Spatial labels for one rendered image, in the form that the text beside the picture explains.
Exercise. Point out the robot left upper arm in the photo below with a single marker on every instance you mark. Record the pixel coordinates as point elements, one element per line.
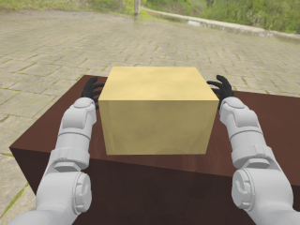
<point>61,197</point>

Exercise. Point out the right robot forearm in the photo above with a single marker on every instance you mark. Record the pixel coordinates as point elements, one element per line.
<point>249,149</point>

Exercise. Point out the robot right upper arm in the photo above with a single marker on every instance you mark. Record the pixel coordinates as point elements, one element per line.
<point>266,196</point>

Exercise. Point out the robot left hand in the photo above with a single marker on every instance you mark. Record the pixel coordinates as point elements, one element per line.
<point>88,90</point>

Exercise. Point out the carton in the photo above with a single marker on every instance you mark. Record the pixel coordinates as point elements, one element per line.
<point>157,111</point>

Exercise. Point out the left robot forearm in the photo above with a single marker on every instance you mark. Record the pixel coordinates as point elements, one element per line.
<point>74,135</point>

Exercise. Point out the robot right hand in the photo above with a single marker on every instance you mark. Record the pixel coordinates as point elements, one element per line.
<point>225,89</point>

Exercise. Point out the pedestal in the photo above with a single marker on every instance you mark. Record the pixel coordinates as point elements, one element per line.
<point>171,189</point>

